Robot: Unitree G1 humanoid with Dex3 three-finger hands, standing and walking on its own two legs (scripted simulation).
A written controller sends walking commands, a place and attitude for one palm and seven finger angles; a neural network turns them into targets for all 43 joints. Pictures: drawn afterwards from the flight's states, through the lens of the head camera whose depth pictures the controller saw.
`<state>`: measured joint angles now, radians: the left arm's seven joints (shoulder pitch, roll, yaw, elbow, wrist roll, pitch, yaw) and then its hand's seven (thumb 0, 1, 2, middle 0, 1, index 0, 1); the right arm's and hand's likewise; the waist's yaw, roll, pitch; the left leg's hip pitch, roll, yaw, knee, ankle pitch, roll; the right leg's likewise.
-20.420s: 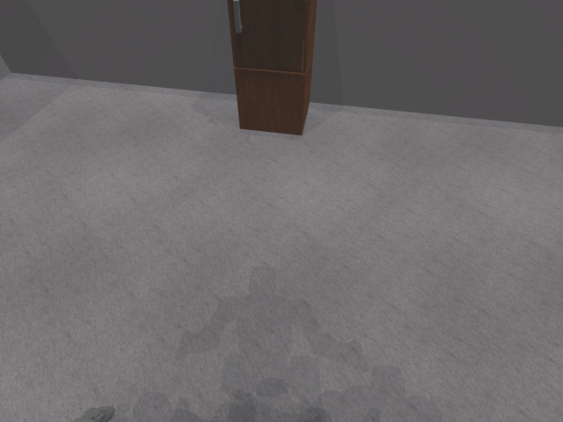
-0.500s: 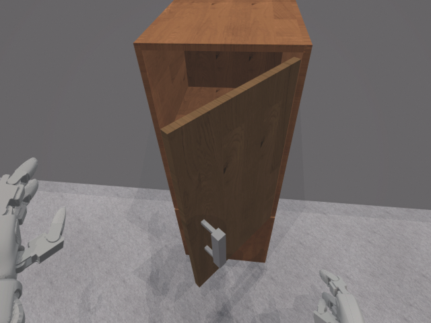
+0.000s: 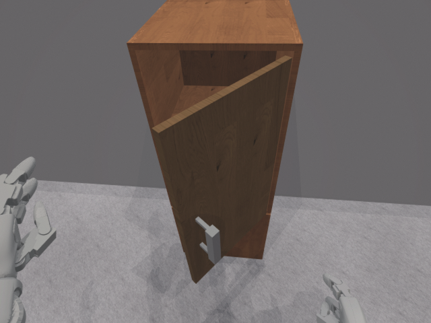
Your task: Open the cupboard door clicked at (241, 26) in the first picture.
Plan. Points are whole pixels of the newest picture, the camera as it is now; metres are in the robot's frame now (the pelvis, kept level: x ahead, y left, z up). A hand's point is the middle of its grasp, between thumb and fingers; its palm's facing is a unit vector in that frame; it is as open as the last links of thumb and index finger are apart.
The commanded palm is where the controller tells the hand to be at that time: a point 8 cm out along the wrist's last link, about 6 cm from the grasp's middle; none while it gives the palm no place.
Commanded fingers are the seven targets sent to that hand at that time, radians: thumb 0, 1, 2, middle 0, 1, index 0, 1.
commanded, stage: step back with the hand held close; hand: left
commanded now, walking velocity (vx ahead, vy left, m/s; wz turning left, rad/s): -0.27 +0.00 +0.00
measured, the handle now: (207, 240) +0.33 +0.08 -0.10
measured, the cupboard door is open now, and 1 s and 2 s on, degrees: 51 51 51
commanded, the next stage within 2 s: stop stepping back and stand still in 1.70 s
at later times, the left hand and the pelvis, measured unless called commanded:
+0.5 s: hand (26, 255) +0.15 +0.28 +0.15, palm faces +0.38 -0.76 -0.52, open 7.4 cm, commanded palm +0.09 +0.32 +0.17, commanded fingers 0.00 0.90 0.90 -0.20 -0.30 -0.20 -0.30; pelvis -0.05 +0.02 +0.00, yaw +0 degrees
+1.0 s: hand out of the picture +0.11 +0.29 +0.15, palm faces +0.44 -0.73 -0.53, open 7.4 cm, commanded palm +0.03 +0.32 +0.17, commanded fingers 0.00 0.90 0.90 -0.20 -0.30 -0.20 -0.30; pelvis -0.10 +0.02 -0.02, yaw +3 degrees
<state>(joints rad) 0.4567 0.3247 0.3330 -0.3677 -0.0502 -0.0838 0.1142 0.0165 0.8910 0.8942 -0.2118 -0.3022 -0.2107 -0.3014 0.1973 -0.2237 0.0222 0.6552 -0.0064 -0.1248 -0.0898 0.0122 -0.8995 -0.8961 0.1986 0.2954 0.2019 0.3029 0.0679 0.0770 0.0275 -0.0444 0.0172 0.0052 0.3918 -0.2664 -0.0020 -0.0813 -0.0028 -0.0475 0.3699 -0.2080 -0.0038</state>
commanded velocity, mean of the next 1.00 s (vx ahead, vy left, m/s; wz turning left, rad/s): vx -0.30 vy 0.00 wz -0.01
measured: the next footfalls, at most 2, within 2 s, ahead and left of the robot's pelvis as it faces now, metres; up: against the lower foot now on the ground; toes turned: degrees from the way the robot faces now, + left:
right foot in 1.50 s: -0.27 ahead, -0.10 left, +0.00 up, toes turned +1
left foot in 1.70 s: -0.10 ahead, +0.08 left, +0.00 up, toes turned -1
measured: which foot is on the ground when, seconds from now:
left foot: down 0.00-1.00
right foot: down 0.00-1.00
